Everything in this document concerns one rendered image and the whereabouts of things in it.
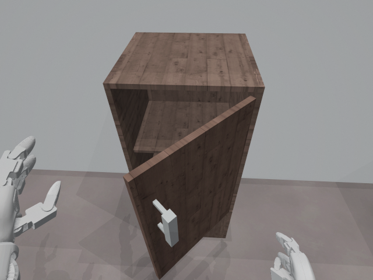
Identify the robot left hand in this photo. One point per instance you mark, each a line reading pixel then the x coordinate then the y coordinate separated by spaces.
pixel 14 168

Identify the handle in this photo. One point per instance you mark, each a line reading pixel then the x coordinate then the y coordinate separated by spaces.
pixel 169 226

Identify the robot right hand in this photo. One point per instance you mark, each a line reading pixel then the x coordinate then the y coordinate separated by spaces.
pixel 297 264

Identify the left robot forearm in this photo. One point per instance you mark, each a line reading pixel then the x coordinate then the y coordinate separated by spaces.
pixel 9 269

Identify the cupboard door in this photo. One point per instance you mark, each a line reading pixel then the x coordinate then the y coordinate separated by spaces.
pixel 195 178

